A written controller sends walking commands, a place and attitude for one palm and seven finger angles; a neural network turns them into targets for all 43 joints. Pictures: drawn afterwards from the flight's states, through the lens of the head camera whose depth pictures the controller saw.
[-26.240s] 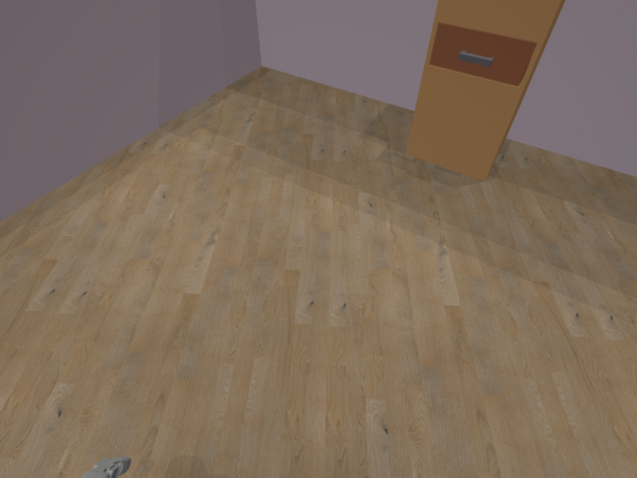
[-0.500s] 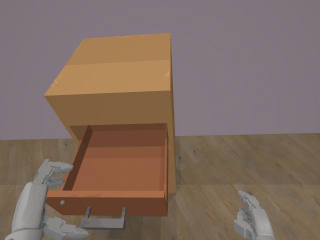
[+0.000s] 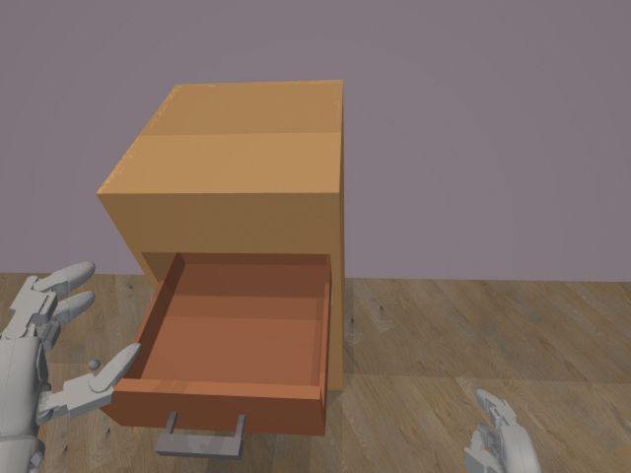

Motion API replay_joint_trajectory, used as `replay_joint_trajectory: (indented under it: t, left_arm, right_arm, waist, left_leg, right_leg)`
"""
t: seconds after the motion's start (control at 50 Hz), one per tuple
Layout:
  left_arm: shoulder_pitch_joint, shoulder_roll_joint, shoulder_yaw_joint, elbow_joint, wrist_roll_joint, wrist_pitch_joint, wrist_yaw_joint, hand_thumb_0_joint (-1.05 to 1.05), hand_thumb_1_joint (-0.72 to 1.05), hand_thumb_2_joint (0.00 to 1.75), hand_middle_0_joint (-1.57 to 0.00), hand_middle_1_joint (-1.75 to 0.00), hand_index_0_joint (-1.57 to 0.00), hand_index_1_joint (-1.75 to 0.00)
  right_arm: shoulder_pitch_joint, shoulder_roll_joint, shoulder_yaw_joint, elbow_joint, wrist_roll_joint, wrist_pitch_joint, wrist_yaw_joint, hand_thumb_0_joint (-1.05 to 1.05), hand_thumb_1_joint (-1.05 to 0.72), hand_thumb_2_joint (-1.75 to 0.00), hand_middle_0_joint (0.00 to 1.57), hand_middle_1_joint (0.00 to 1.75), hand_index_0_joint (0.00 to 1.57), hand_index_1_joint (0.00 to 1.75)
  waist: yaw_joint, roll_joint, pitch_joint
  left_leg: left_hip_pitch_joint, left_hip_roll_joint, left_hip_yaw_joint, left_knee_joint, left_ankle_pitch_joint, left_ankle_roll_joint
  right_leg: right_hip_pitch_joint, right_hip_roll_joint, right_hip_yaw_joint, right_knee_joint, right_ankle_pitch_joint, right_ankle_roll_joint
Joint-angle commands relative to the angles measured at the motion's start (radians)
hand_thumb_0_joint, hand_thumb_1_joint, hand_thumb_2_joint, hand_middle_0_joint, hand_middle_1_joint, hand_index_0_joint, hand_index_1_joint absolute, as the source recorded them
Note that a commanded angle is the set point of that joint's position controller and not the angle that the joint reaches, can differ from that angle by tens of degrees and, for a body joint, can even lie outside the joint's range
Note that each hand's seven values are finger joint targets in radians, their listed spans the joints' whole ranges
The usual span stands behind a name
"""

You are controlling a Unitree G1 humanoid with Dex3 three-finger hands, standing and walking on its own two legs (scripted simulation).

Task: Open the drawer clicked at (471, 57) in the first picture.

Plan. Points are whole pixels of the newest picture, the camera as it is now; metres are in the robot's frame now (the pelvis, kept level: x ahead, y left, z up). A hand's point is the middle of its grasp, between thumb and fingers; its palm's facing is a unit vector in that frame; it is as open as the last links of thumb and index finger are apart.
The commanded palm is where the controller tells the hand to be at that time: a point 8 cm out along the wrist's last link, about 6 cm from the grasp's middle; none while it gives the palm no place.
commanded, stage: draw the hand back to the body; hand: left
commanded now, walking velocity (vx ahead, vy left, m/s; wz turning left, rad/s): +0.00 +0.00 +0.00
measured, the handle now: (203, 432) +0.22 +0.23 -0.19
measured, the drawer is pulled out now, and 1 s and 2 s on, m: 0.29 0.29 0.29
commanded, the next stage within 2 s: step back with the hand held close in 0.38 s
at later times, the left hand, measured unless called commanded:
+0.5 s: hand (72, 361) +0.17 +0.24 +0.16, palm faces +0.40 -0.82 -0.41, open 7.5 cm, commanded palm +0.12 +0.28 +0.18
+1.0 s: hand (24, 396) +0.14 +0.27 +0.16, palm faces +0.30 -0.80 -0.52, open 7.4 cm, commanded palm +0.08 +0.31 +0.18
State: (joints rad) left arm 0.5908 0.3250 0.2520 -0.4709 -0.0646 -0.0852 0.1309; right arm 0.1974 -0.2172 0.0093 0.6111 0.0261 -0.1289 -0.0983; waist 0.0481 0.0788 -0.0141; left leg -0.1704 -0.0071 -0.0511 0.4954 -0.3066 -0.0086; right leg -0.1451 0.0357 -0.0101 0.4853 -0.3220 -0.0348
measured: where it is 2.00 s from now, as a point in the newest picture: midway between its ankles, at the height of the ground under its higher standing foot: outside the picture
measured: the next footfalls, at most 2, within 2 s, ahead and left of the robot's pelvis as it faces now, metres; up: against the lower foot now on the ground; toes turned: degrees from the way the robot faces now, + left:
left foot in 1.72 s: -0.10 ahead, +0.12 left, +0.00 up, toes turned +0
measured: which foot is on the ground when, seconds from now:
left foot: down 0.00-1.00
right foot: down 0.00-1.00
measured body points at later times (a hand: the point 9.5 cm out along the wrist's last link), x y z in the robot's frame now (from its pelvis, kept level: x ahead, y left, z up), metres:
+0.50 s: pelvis -0.01 +0.00 +0.00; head -0.02 -0.03 +0.45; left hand +0.15 +0.28 +0.18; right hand +0.19 -0.21 -0.08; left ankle -0.03 +0.13 -0.74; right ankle -0.04 -0.10 -0.74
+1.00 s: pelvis -0.05 +0.03 +0.00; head -0.01 +0.04 +0.45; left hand +0.12 +0.31 +0.19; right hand +0.14 -0.21 -0.08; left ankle -0.03 +0.13 -0.74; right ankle -0.04 -0.09 -0.74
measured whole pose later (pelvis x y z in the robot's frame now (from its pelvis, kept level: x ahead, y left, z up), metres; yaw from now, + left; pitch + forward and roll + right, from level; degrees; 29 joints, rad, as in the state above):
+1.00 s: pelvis -0.05 +0.03 +0.00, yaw +0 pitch +3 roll -1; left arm 0.68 0.44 0.40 -0.64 -0.06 -0.17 0.14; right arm 0.14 -0.19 -0.01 0.55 0.03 -0.01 -0.07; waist -0.01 -0.01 0.03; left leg -0.35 -0.03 -0.03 0.53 -0.22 0.03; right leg -0.31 0.01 0.00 0.50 -0.23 0.01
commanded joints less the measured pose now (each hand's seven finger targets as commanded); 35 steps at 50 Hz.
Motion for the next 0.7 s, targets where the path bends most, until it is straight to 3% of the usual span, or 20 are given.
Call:
replay_joint_trajectory:
  t: [0.0,0.04,0.12,0.14,0.16,0.18,0.2,0.3,0.32,0.34,0.36,0.42,0.44,0.46,0.48,0.52,0.54,0.6,0.64,0.68]
  left_arm:
    - [-0.074,0.195,0.171,-0.226,-0.003,-0.076,0.019,0.00,0.62,0.78,-0.22,-0.48,-0.22,-0.48]
    - [-0.080,0.187,0.173,-0.228,-0.009,-0.073,0.015,0.00,0.69,0.81,-0.22,-0.43,-0.22,-0.43]
    - [-0.051,0.139,0.146,-0.159,-0.014,-0.069,0.003,0.00,0.83,0.87,-0.21,-0.34,-0.21,-0.34]
    - [-0.056,0.130,0.136,-0.151,-0.014,-0.063,-0.001,0.00,0.87,0.88,-0.20,-0.32,-0.20,-0.32]
    - [-0.067,0.147,0.146,-0.152,-0.011,-0.068,-0.002,0.00,0.90,0.90,-0.20,-0.30,-0.20,-0.30]
    - [-0.066,0.133,0.129,-0.166,-0.016,-0.068,-0.002,0.00,0.90,0.90,-0.20,-0.30,-0.20,-0.30]
    - [-0.076,0.162,0.154,-0.180,-0.012,-0.073,-0.001,0.00,0.90,0.90,-0.20,-0.30,-0.20,-0.30]
    - [-0.085,0.189,0.169,-0.236,-0.009,-0.080,0.005,0.00,0.90,0.90,-0.20,-0.30,-0.20,-0.30]
    - [-0.079,0.174,0.157,-0.240,-0.011,-0.077,0.005,0.00,0.90,0.90,-0.20,-0.30,-0.20,-0.30]
    - [-0.095,0.188,0.164,-0.263,-0.009,-0.076,0.007,0.00,0.90,0.90,-0.20,-0.30,-0.20,-0.30]
    - [-0.100,0.192,0.170,-0.242,-0.004,-0.078,0.008,0.00,0.90,0.90,-0.20,-0.30,-0.20,-0.30]
    - [-0.079,0.162,0.153,-0.209,-0.010,-0.071,0.008,0.00,0.90,0.90,-0.20,-0.30,-0.20,-0.30]
    - [-0.084,0.160,0.153,-0.206,-0.010,-0.068,0.007,0.00,0.90,0.90,-0.20,-0.30,-0.20,-0.30]
    - [-0.080,0.170,0.165,-0.179,-0.007,-0.070,0.008,0.00,0.90,0.90,-0.20,-0.30,-0.20,-0.30]
    - [-0.228,0.309,0.306,-0.306,-0.004,-0.115,0.014,0.00,0.90,0.90,-0.20,-0.30,-0.20,-0.30]
    - [-0.085,0.191,0.216,-0.166,0.011,-0.120,-0.003,0.00,0.90,0.90,-0.20,-0.30,-0.20,-0.30]
    - [-0.087,0.198,0.216,-0.209,0.014,-0.127,-0.005,0.00,0.90,0.90,-0.20,-0.30,-0.20,-0.30]
    - [0.036,0.157,0.192,-0.184,0.016,-0.133,-0.008,0.00,0.90,0.90,-0.20,-0.30,-0.20,-0.30]
    - [0.052,0.180,0.205,-0.247,0.014,-0.135,-0.006,0.00,0.90,0.90,-0.20,-0.30,-0.20,-0.30]
    - [0.089,0.202,0.228,-0.276,0.013,-0.136,0.001,0.00,0.90,0.90,-0.20,-0.30,-0.20,-0.30]
  right_arm:
    - [-0.142,-0.078,-0.026,-0.167,-0.003,-0.060,-0.003,0.00,-0.90,-0.90,0.20,0.30,0.20,0.30]
    - [-0.153,-0.075,-0.028,-0.165,0.000,-0.058,-0.004,0.00,-0.90,-0.90,0.20,0.30,0.20,0.30]
    - [-0.157,-0.075,-0.033,-0.162,0.000,-0.043,0.002,0.00,-0.90,-0.90,0.20,0.30,0.20,0.30]
    - [-0.165,-0.078,-0.034,-0.158,0.002,-0.040,0.004,0.00,-0.90,-0.90,0.20,0.30,0.20,0.30]
    - [-0.159,-0.082,-0.033,-0.155,-0.001,-0.038,0.007,0.00,-0.90,-0.90,0.20,0.30,0.20,0.30]
    - [-0.159,-0.077,-0.034,-0.164,0.001,-0.035,0.007,0.00,-0.90,-0.90,0.20,0.30,0.20,0.30]
    - [-0.162,-0.082,-0.034,-0.164,-0.002,-0.036,0.007,0.00,-0.90,-0.90,0.20,0.30,0.20,0.30]
    - [-0.165,-0.078,-0.028,-0.170,-0.006,-0.045,0.006,0.00,-0.90,-0.90,0.20,0.30,0.20,0.30]
    - [-0.168,-0.071,-0.029,-0.174,-0.004,-0.047,0.005,0.00,-0.90,-0.90,0.20,0.30,0.20,0.30]
    - [-0.169,-0.077,-0.030,-0.170,-0.002,-0.050,0.004,0.00,-0.90,-0.90,0.20,0.30,0.20,0.30]
    - [-0.161,-0.077,-0.026,-0.160,-0.006,-0.050,0.004,0.00,-0.90,-0.90,0.20,0.30,0.20,0.30]
    - [-0.163,-0.072,-0.028,-0.165,-0.002,-0.047,0.005,0.00,-0.90,-0.90,0.20,0.30,0.20,0.30]
    - [-0.170,-0.076,-0.031,-0.160,-0.001,-0.047,0.005,0.00,-0.90,-0.90,0.20,0.30,0.20,0.30]
    - [-0.166,-0.081,-0.031,-0.151,-0.006,-0.043,0.006,0.00,-0.90,-0.90,0.20,0.30,0.20,0.30]
    - [-0.124,-0.118,-0.037,-0.192,0.000,-0.017,0.017,0.00,-0.90,-0.90,0.20,0.30,0.20,0.30]
    - [-0.150,-0.099,-0.042,-0.170,-0.002,0.012,0.025,0.00,-0.90,-0.90,0.20,0.30,0.20,0.30]
    - [-0.151,-0.111,-0.046,-0.185,-0.005,0.018,0.027,0.00,-0.90,-0.90,0.20,0.30,0.20,0.30]
    - [-0.151,-0.116,-0.056,-0.187,-0.007,0.051,0.037,0.00,-0.90,-0.90,0.20,0.30,0.20,0.30]
    - [-0.163,-0.116,-0.063,-0.204,-0.001,0.061,0.035,0.00,-0.90,-0.90,0.20,0.30,0.20,0.30]
    - [-0.170,-0.110,-0.065,-0.216,0.001,0.075,0.034,0.00,-0.90,-0.90,0.20,0.30,0.20,0.30]
  waist:
    - [0.006,-0.054,-0.088]
    - [0.003,-0.036,-0.053]
    - [-0.002,-0.092,-0.034]
    - [-0.002,-0.042,-0.013]
    - [-0.002,-0.045,-0.025]
    - [-0.005,-0.053,-0.032]
    - [0.004,-0.055,-0.055]
    - [0.009,-0.024,-0.090]
    - [0.004,-0.039,-0.078]
    - [0.004,0.013,-0.076]
    - [0.005,0.014,-0.066]
    - [0.001,-0.038,-0.041]
    - [0.001,-0.024,-0.023]
    - [0.003,-0.049,-0.031]
    - [-0.037,-0.054,0.073]
    - [-0.047,-0.139,0.050]
    - [-0.048,-0.099,0.034]
    - [-0.043,-0.083,-0.073]
    - [-0.045,-0.047,-0.120]
    - [-0.044,-0.063,-0.167]
  left_leg:
    - [0.065,0.022,0.058,-0.040,0.305,0.033]
    - [0.055,0.023,0.062,-0.037,0.308,0.031]
    - [0.056,0.029,0.065,-0.047,0.292,0.036]
    - [0.048,0.027,0.066,-0.046,0.294,0.033]
    - [0.060,0.026,0.066,-0.051,0.287,0.034]
    - [0.054,0.029,0.061,-0.057,0.281,0.034]
    - [0.067,0.028,0.063,-0.057,0.282,0.035]
    - [0.082,0.023,0.059,-0.065,0.293,0.033]
    - [0.079,0.027,0.058,-0.064,0.298,0.034]
    - [0.080,0.025,0.061,-0.062,0.303,0.029]
    - [0.085,0.022,0.062,-0.067,0.294,0.028]
    - [0.069,0.030,0.052,-0.077,0.279,0.028]
    - [0.066,0.029,0.051,-0.078,0.282,0.027]
    - [0.070,0.026,0.055,-0.081,0.276,0.029]
    - [-0.017,0.031,0.009,-0.046,0.210,0.047]
    - [-0.004,0.030,0.000,-0.022,0.190,0.046]
    - [0.003,0.028,0.006,-0.023,0.220,0.044]
    - [-0.001,0.046,0.004,-0.033,0.321,0.048]
    - [0.002,0.061,0.004,-0.042,0.393,0.046]
    - [-0.012,0.071,-0.004,-0.047,0.427,0.046]
  right_leg:
    - [-0.006,-0.064,-0.028,-0.085,0.354,0.029]
    - [-0.009,-0.064,-0.019,-0.096,0.371,0.027]
    - [-0.014,-0.065,-0.025,-0.095,0.359,0.036]
    - [-0.020,-0.063,-0.015,-0.109,0.359,0.030]
    - [-0.025,-0.064,-0.019,-0.112,0.352,0.033]
    - [-0.011,-0.066,-0.021,-0.101,0.334,0.033]
    - [-0.011,-0.064,-0.020,-0.108,0.335,0.033]
    - [0.007,-0.061,-0.021,-0.114,0.328,0.028]
    - [0.010,-0.063,-0.019,-0.106,0.334,0.028]
    - [0.009,-0.062,-0.012,-0.118,0.338,0.023]
    - [-0.004,-0.060,-0.021,-0.126,0.323,0.024]
    - [-0.004,-0.059,-0.024,-0.117,0.296,0.026]
    - [-0.012,-0.055,-0.021,-0.130,0.300,0.022]
    - [-0.012,-0.055,-0.027,-0.134,0.300,0.026]
    - [-0.093,-0.103,0.094,-0.194,0.342,0.020]
    - [-0.095,-0.128,0.097,-0.200,0.354,0.015]
    - [-0.093,-0.130,0.096,-0.190,0.405,0.013]
    - [-0.023,-0.119,0.047,-0.137,0.415,0.027]
    - [-0.003,-0.116,0.036,-0.105,0.439,0.029]
    - [0.024,-0.108,0.026,-0.080,0.432,0.035]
